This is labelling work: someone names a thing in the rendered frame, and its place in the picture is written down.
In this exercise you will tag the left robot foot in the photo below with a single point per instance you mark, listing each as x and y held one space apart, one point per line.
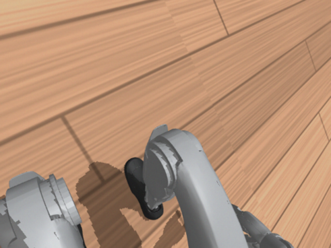
80 230

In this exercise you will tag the right robot arm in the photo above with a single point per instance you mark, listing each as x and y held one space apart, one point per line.
274 241

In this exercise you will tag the right robot foot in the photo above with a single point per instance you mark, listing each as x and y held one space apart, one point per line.
134 175

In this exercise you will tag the right robot hand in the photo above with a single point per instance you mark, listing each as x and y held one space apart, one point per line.
252 226

